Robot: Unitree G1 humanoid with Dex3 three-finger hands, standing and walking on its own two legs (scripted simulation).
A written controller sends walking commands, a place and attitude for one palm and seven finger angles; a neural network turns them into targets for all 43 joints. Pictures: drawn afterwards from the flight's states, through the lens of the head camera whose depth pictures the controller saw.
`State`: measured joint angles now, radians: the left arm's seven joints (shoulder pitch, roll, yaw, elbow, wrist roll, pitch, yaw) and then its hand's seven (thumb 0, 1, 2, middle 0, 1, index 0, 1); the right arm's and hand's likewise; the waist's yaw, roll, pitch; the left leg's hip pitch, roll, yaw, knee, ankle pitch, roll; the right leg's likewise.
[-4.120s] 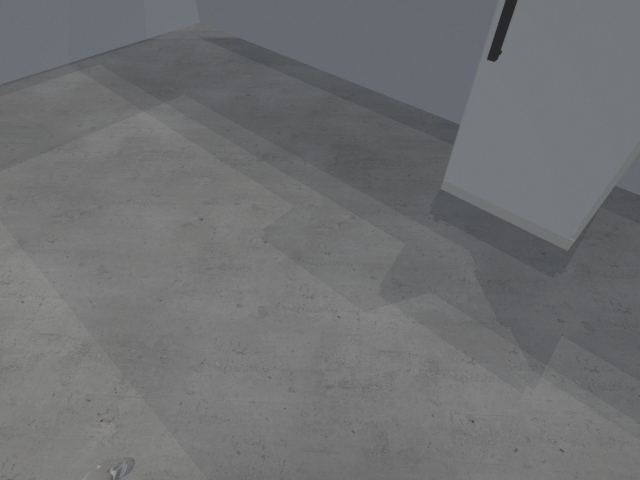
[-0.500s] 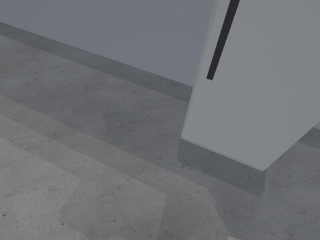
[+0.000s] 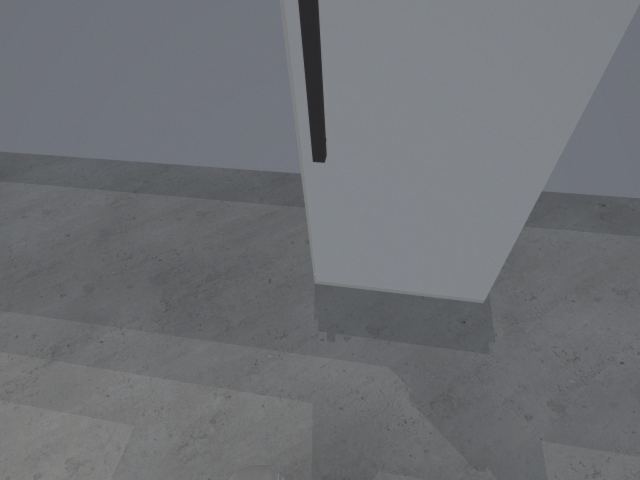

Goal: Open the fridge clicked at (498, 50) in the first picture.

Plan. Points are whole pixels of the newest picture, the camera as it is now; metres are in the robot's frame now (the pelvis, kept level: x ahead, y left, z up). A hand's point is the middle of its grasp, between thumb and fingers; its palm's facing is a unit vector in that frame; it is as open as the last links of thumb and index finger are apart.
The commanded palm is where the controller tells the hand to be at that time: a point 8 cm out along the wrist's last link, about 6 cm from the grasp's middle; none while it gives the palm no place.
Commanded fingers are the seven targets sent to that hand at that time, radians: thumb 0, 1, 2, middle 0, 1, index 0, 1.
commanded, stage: turn to face it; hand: left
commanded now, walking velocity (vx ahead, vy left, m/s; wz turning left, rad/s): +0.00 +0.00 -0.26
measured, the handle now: (315, 57) +0.79 +0.05 +0.14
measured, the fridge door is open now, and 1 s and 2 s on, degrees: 0 0 0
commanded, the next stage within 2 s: take the last steps up to it in 0.10 s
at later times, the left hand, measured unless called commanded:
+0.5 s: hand out of the picture +0.06 +0.24 -0.17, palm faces -0.10 -0.98 -0.17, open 7.4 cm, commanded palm none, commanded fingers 0.00 0.90 0.90 -0.20 -0.30 -0.20 -0.30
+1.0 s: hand (236, 458) +0.18 +0.15 -0.16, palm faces -0.08 -0.97 -0.23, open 7.1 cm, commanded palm none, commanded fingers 0.00 0.90 0.90 -0.20 -0.30 -0.20 -0.30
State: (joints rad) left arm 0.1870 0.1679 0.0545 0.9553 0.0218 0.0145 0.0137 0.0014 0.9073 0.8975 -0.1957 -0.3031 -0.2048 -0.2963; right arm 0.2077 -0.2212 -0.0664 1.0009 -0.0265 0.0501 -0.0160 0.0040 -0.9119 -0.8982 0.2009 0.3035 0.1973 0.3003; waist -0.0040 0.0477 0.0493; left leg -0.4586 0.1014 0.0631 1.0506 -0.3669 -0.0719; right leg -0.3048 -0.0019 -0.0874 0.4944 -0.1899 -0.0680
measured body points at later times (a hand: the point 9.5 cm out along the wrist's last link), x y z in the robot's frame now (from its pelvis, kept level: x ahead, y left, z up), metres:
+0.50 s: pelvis +0.01 +0.05 +0.01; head +0.02 +0.08 +0.46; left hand +0.07 +0.29 -0.15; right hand -0.04 -0.17 -0.13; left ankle -0.02 +0.14 -0.74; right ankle -0.03 -0.10 -0.66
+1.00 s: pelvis +0.11 -0.03 +0.01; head +0.11 -0.04 +0.46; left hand +0.18 +0.20 -0.14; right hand +0.09 -0.27 -0.15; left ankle +0.16 +0.10 -0.68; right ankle +0.07 -0.12 -0.74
